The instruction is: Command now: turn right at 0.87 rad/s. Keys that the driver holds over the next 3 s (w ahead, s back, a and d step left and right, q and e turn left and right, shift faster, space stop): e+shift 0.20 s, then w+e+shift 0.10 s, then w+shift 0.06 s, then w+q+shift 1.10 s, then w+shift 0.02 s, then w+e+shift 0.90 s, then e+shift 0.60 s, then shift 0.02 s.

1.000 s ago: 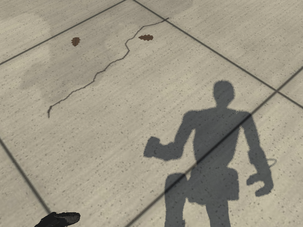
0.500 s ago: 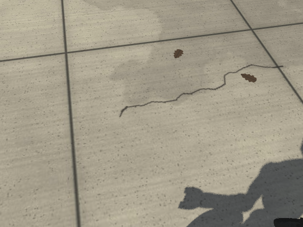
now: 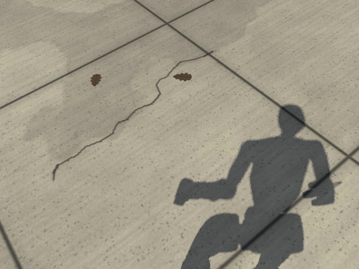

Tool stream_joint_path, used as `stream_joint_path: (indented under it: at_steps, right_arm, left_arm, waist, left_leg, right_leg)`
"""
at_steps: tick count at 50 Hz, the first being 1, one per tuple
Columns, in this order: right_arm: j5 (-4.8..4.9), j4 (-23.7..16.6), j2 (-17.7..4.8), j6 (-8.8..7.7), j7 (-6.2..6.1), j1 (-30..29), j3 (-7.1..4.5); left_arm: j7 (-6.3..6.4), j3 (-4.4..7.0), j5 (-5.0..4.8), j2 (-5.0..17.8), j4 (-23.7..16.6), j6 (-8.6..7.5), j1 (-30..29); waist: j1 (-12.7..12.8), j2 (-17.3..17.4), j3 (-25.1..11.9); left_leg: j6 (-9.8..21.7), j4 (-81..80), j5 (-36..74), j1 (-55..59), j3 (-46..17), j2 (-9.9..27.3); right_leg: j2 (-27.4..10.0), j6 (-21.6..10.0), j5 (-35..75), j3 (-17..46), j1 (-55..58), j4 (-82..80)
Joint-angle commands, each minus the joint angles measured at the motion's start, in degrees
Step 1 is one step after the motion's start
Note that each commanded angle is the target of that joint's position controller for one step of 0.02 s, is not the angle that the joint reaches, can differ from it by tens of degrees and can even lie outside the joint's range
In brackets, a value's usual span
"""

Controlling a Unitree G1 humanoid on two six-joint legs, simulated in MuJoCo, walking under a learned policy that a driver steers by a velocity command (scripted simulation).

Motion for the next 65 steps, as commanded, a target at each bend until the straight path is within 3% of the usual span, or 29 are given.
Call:
stream_joint_path:
  at_steps: [1, 2, 9, 13, 16, 18, 19, 20, 21, 22, 24, 27, 32, 35, 36, 37, 38, 39, 41, 44, 51, 54, 56, 57, 58, 59, 60, 62, 65]
  right_arm:
    - [0.21, -6.58, -4.17, -1.76, -0.67, -6.43, -1.01]
    - [-0.34, -6.10, -5.31, -1.66, -1.16, -5.12, -1.37]
    - [0.22, -4.16, -2.33, -2.24, -0.02, -3.65, -0.33]
    - [1.60, -4.18, -4.75, -3.74, 1.68, -3.57, -0.89]
    - [2.80, -3.36, -5.87, -5.87, 2.40, -0.21, -1.75]
    - [2.65, -0.01, -5.82, -6.94, 2.38, 8.99, -2.43]
    - [1.10, 1.42, -7.16, -7.45, 2.39, 15.77, -2.51]
    - [-1.81, 1.13, -11.15, -7.91, 3.20, 16.18, -2.61]
    - [-1.24, 0.05, -10.41, -8.41, 3.36, 12.48, -2.55]
    - [-3.39, 0.66, -8.36, -5.98, 3.62, 10.45, -1.69]
    - [-1.27, 1.30, -7.69, -4.87, 3.44, 11.25, -1.00]
    - [-0.36, 3.09, -7.39, -5.05, 3.50, 14.68, -0.69]
    - [-0.59, 4.87, -9.34, -3.81, 3.20, 17.81, -1.85]
    - [0.02, 5.28, -8.27, -4.27, 3.26, 16.36, -1.77]
    - [0.74, 4.37, -6.90, -5.30, 3.48, 13.93, -1.40]
    - [2.87, 0.84, -0.45, -6.23, 3.26, 13.43, 0.44]
    - [1.98, -0.22, -2.86, -5.42, 2.60, 11.68, 0.62]
    - [0.58, 0.32, -4.30, -4.53, 2.79, 8.71, 0.22]
    - [-0.79, 1.28, -3.38, -3.59, 4.59, 8.32, 0.34]
    - [-1.49, -0.50, -1.44, -1.83, 6.42, 4.18, 1.11]
    - [-1.38, -7.31, -1.12, -1.46, 8.73, -10.59, 3.55]
    - [-0.80, -6.51, -2.18, -1.40, 8.05, -7.36, 3.67]
    - [-0.55, -1.57, -6.83, -1.64, 6.60, 11.37, 1.65]
    - [-0.88, 2.62, -10.39, -1.75, 5.33, 23.55, -0.32]
    - [0.74, 3.11, -14.49, -0.80, 3.71, 20.16, -2.47]
    - [-1.56, -0.63, -21.28, -0.14, 3.66, 15.08, -3.19]
    - [-1.12, -1.35, -18.42, 0.22, 2.84, 17.61, -3.11]
    - [-0.79, 1.36, -13.57, -1.37, 1.96, 14.72, -1.89]
    - [-0.15, 0.83, -10.17, -3.85, 1.78, 10.74, -0.16]
  left_arm:
    - [1.08, 3.73, -0.44, 12.15, -3.07, -2.23, 3.64]
    - [1.65, 3.03, -1.76, 10.32, -3.84, -1.63, -0.30]
    - [3.47, 3.19, -1.53, 10.67, -5.18, 0.07, -2.77]
    - [2.66, 3.28, -2.22, 11.62, -5.23, -0.26, -1.67]
    - [1.90, 2.30, -2.07, 10.00, -5.38, -1.06, -3.02]
    - [1.89, 0.81, -1.72, 6.18, -5.68, -1.45, -4.61]
    - [1.94, -1.01, -1.11, 0.32, -5.08, -2.00, -2.93]
    - [2.09, -1.44, -2.58, -0.50, -7.82, -3.14, -2.48]
    - [1.94, -0.90, -3.48, 3.15, -8.07, -4.37, -3.72]
    - [0.29, 0.39, 3.37, 7.91, -7.04, -3.66, -9.37]
    - [-1.62, 0.29, 4.80, 7.01, -5.56, -3.64, -6.64]
    - [-2.83, -1.34, 3.44, 3.67, -5.30, -3.80, -7.66]
    - [-2.24, -2.48, 1.29, 1.79, -6.28, -4.71, -13.21]
    - [0.61, -1.04, 1.33, 4.80, -2.43, -6.09, -1.90]
    - [1.76, 0.48, 2.35, 9.00, -0.68, -6.67, 8.07]
    - [2.54, 2.16, 4.22, 15.80, 0.45, -6.50, 17.11]
    - [2.63, 2.34, 3.84, 14.94, 1.22, -5.92, 14.15]
    - [2.30, 0.72, 3.75, 9.24, 0.58, -6.00, 10.00]
    - [1.72, -0.78, 3.12, 4.28, 1.67, -6.37, 8.01]
    - [1.25, -1.14, 1.79, 3.03, 5.27, -7.49, 11.19]
    - [1.31, -1.28, 1.61, 3.51, 10.77, -9.08, 11.11]
    - [2.05, -0.23, 1.61, 9.15, 12.11, -8.52, 13.78]
    - [2.52, 0.97, 2.15, 13.52, 10.82, -6.63, 10.21]
    - [2.24, 0.89, 2.38, 13.06, 9.76, -6.19, 8.32]
    - [1.01, -0.12, 2.68, 7.47, 9.29, -6.44, 7.64]
    - [0.60, -1.51, 1.20, 5.21, 1.82, -7.68, 11.67]
    - [0.62, -1.39, 1.87, 8.69, 0.89, -8.98, 4.27]
    - [0.81, -2.38, 2.18, 6.91, 0.84, -9.29, 3.08]
    - [0.78, -2.94, 4.59, 5.72, 2.03, -5.55, 5.97]
  waist:
    - [2.05, -7.54, -8.83]
    - [0.28, -7.08, -7.64]
    - [-0.57, -9.21, -9.10]
    - [0.70, -13.24, -8.81]
    - [-1.33, -15.12, -6.62]
    - [-5.78, -11.52, -6.77]
    - [-6.71, -1.93, -10.23]
    - [-3.89, 9.11, -4.78]
    - [-2.72, 9.77, 2.34]
    - [-3.87, 1.10, 5.97]
    - [-2.00, 2.72, 3.48]
    - [-3.33, 7.31, 1.35]
    - [-5.06, 8.59, 1.24]
    - [1.29, 3.78, -3.43]
    - [7.65, -1.39, -9.21]
    - [11.03, -17.07, -18.90]
    - [8.45, -15.78, -16.16]
    - [6.49, -8.77, -8.88]
    - [3.92, -7.22, -3.47]
    - [2.87, -9.97, 2.05]
    - [0.32, -5.54, 8.62]
    - [-2.93, -7.69, 2.64]
    - [-12.94, -10.29, -8.36]
    - [-17.69, -7.63, -13.96]
    - [-12.83, 6.34, -11.37]
    - [-5.70, 14.46, -20.91]
    - [-9.74, 0.36, -21.15]
    - [-3.03, -6.63, -4.99]
    - [2.96, -6.88, 0.14]
  left_leg:
    - [0.85, 13.50, 2.16, -19.94, -8.66, -3.34]
    - [0.79, 10.39, 6.33, -19.04, -8.97, -3.02]
    - [-1.37, -8.00, 15.22, -8.82, -9.47, -8.82]
    - [0.06, -17.34, 12.75, -2.17, -9.85, -9.76]
    - [1.67, -24.36, 10.69, 7.71, -9.17, -8.69]
    - [3.96, -33.44, 16.04, 23.57, -8.81, -5.17]
    - [6.62, -37.60, 4.39, 31.22, -21.00, 4.45]
    - [14.47, -46.82, -19.04, 30.57, -46.66, 12.91]
    - [19.13, -50.04, -25.54, 24.81, -53.79, 16.89]
    - [16.41, -50.36, -22.99, 19.75, -48.65, 14.90]
    - [12.84, -48.74, -10.00, 16.82, -35.13, 7.23]
    - [13.69, -50.03, 0.83, 12.39, -28.23, 1.29]
    - [14.78, -47.69, 6.49, 10.34, -26.74, 0.34]
    - [12.94, -37.05, 17.52, 2.06, -25.02, -1.89]
    - [11.22, -22.32, 18.81, -5.76, -20.26, -5.55]
    - [9.06, -2.86, 3.26, -19.09, -11.46, -10.79]
    - [9.35, 7.53, 4.63, -23.89, -8.60, -7.68]
    - [9.60, 12.03, 9.33, -25.03, -8.71, -4.70]
    - [8.71, 11.36, 13.89, -23.18, -7.51, -1.67]
    - [8.08, 13.07, 16.82, -26.78, -6.33, 0.30]
    - [10.41, -5.29, 28.11, -17.68, 3.55, -1.24]
    - [14.25, -11.03, 25.32, -2.90, 9.89, -8.73]
    - [16.87, -11.62, 18.75, 17.45, 7.15, -12.20]
    - [18.57, -17.05, 18.16, 35.10, 2.34, -12.46]
    - [19.28, -21.46, 12.62, 43.76, -9.78, -5.94]
    - [31.06, -32.38, 9.73, 56.74, -44.12, 9.10]
    - [29.91, -39.32, 4.61, 53.88, -48.29, 8.70]
    - [25.53, -43.64, 11.03, 32.80, -40.44, 5.77]
    - [24.60, -44.63, 19.38, 13.48, -29.79, -0.98]
  right_leg:
    - [-15.67, -12.71, 29.10, 24.88, 20.32, -16.66]
    - [-14.00, -10.64, 27.56, 22.82, 17.57, -16.54]
    - [-7.85, -8.56, 18.80, 24.29, 11.26, -15.24]
    - [-7.29, -9.42, -14.18, 32.68, 6.78, -19.98]
    - [-6.72, -8.98, -19.51, 35.48, 1.57, -19.43]
    - [-2.90, -5.63, -21.17, 30.05, -7.90, -10.81]
    - [3.41, -1.91, -18.91, 19.43, -12.49, 8.17]
    - [7.39, -1.12, -15.17, 15.48, -27.19, 19.45]
    - [2.89, -0.89, -10.79, 15.32, -33.22, 26.00]
    - [3.46, -0.68, -3.42, 14.24, -33.08, 25.88]
    - [0.02, 1.73, 3.93, 7.89, -25.31, 21.97]
    - [-0.52, 4.44, 6.73, 2.59, -15.32, 14.92]
    - [3.46, 5.22, 1.29, -0.44, -0.73, -5.27]
    - [2.41, 2.90, 7.03, 1.37, 24.65, -13.91]
    - [-5.32, 1.00, 0.94, 8.14, 38.78, -14.45]
    - [-23.21, -2.82, -23.62, 30.96, 52.66, -20.74]
    - [-27.27, -5.45, -31.33, 42.63, 42.79, -24.00]
    - [-24.29, -4.94, -26.92, 36.01, 36.10, -23.22]
    - [-18.66, -3.37, -13.22, 21.61, 28.49, -25.64]
    - [-16.07, -2.45, 0.23, 10.86, 25.26, -28.39]
    - [-12.20, -0.04, 30.03, -11.31, 17.00, -34.29]
    - [-13.38, 1.13, 75.27, -14.26, 22.59, -22.52]
    - [-15.86, 0.20, 85.37, -12.84, 20.94, 1.94]
    - [-14.45, 0.51, 72.12, -12.08, 11.12, 20.37]
    - [-2.59, 2.40, 5.87, -11.31, -5.88, 43.52]
    - [2.17, 4.63, -9.47, -1.67, -26.11, 61.10]
    - [-0.65, 3.66, -2.42, 6.19, -29.03, 58.67]
    - [-5.97, 3.40, -0.16, 6.09, -25.05, 45.39]
    - [-8.42, 5.71, -5.17, 5.65, -15.30, 35.71]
